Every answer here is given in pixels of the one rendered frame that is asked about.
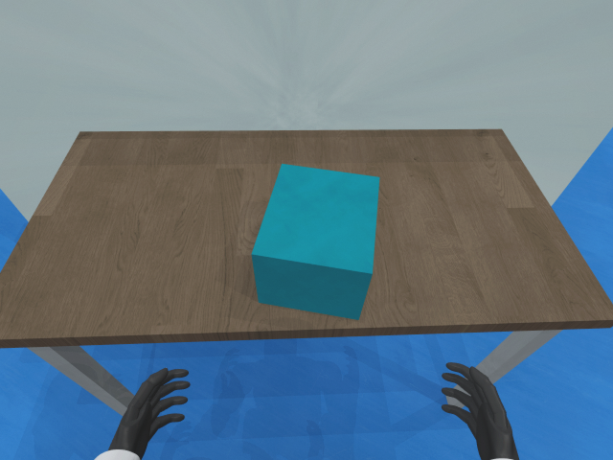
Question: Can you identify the robot left hand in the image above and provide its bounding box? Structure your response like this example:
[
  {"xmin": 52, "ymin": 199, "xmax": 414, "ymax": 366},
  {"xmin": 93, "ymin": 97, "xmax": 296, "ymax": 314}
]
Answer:
[{"xmin": 108, "ymin": 368, "xmax": 191, "ymax": 460}]

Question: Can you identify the table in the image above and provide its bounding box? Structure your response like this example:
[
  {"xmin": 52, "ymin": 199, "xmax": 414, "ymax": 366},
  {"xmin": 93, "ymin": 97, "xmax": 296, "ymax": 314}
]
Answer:
[{"xmin": 0, "ymin": 129, "xmax": 613, "ymax": 416}]

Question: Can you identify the carton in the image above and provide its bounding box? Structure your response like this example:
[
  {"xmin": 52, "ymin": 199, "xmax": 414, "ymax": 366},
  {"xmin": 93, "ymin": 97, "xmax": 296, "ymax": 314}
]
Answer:
[{"xmin": 252, "ymin": 164, "xmax": 379, "ymax": 320}]

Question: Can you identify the robot right hand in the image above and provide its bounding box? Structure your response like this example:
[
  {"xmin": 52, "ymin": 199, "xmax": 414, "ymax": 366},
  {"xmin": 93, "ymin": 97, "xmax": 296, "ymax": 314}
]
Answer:
[{"xmin": 442, "ymin": 362, "xmax": 519, "ymax": 460}]

